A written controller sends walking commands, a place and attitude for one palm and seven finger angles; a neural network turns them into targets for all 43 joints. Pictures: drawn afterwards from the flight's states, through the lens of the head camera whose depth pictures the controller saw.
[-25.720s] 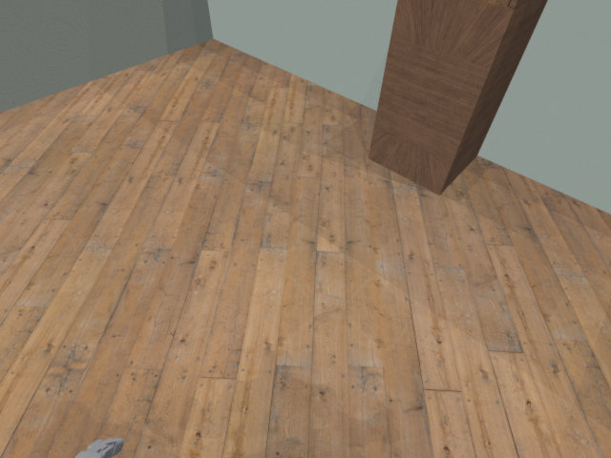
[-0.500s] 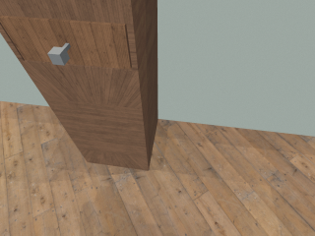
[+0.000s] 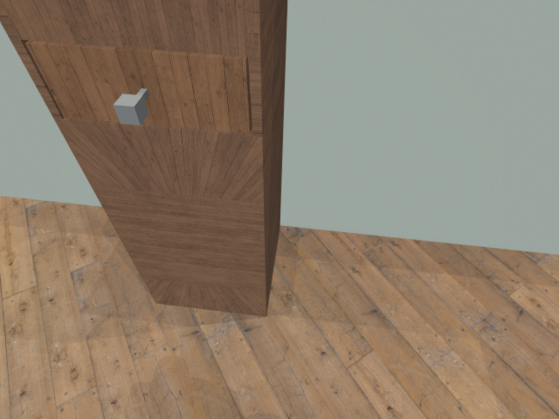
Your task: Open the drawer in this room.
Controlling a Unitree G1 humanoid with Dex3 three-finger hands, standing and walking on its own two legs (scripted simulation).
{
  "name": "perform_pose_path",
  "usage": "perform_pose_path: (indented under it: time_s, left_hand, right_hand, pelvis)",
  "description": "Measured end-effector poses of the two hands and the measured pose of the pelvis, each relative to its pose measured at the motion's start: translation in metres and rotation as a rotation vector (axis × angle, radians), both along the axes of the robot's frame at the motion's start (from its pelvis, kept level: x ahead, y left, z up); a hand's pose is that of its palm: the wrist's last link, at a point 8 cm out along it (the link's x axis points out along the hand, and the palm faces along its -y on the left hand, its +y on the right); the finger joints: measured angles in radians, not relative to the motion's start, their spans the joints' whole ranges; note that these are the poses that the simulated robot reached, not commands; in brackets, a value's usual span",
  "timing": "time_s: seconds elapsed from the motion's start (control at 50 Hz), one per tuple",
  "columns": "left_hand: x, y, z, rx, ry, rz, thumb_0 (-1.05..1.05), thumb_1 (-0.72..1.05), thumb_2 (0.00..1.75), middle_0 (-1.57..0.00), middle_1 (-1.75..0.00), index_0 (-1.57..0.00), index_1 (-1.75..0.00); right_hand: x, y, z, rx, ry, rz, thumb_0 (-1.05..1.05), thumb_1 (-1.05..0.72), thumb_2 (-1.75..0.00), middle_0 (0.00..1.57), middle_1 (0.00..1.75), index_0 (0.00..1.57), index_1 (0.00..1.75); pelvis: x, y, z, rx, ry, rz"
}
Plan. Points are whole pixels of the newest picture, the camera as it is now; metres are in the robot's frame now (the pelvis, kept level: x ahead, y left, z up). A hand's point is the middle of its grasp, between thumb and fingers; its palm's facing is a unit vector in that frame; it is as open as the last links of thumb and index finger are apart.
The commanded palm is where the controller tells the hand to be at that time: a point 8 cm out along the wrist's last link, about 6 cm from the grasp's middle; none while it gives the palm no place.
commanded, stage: shuffle to correct the standing spot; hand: left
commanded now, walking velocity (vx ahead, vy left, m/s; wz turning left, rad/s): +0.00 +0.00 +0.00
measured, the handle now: (136, 103) +0.58 +0.29 +0.15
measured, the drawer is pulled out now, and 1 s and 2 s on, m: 0.00 0.00 0.00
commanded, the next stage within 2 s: come to a stop and stand still in 1.10 s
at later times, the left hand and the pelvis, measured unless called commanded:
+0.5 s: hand out of the picture +0.00 +0.20 -0.19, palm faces +0.05 -0.98 -0.20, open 7.4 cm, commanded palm none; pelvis +0.02 +0.03 -0.01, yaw -2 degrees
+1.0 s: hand out of the picture +0.08 +0.23 -0.16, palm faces +0.06 -0.96 -0.28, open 7.3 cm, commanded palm none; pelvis +0.04 +0.04 +0.00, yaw +0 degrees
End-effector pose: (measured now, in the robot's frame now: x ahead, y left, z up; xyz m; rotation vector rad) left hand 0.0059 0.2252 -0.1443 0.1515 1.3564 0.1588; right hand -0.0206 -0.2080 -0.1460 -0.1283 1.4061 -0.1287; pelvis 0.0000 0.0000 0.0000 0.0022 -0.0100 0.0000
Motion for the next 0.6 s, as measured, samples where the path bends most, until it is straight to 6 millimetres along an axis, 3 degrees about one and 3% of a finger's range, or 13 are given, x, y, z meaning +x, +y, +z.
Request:
perform_pose_path:
  time_s: [0.18,0.38,0.5,0.6]
  left_hand:
    - [-0.023,-0.009,-0.003,-0.024,0.069,0.019,0.01,0.91,0.9,-0.2,-0.3,-0.2,-0.29]
    - [-0.026,0.002,-0.01,-0.018,0.1,0.053,0.01,0.91,0.9,-0.2,-0.3,-0.2,-0.29]
    - [-0.012,0.026,-0.015,0.0,0.11,0.05,0.01,0.91,0.9,-0.2,-0.3,-0.2,-0.29]
    - [0.028,0.039,-0.005,0.03,0.054,0.012,0.01,0.91,0.9,-0.2,-0.3,-0.2,-0.29]
  right_hand:
    - [-0.003,0.002,-0.003,0.004,0.024,-0.008,0.0,-0.91,-0.9,0.2,0.3,0.2,0.3]
    - [0.017,-0.002,-0.006,-0.027,0.014,-0.004,0.0,-0.91,-0.9,0.2,0.3,0.2,0.3]
    - [0.039,0.007,-0.003,-0.057,-0.03,-0.003,0.0,-0.91,-0.9,0.2,0.3,0.2,0.3]
    - [0.043,0.021,-0.004,-0.033,-0.041,-0.021,0.0,-0.91,-0.9,0.2,0.3,0.2,0.3]
  pelvis:
    - [0.002,0.003,-0.002,0.003,-0.002,-0.016]
    - [0.014,0.013,-0.009,0.0,0.012,-0.018]
    - [0.023,0.027,-0.012,0.007,0.018,-0.032]
    - [0.028,0.034,-0.008,0.007,0.02,-0.039]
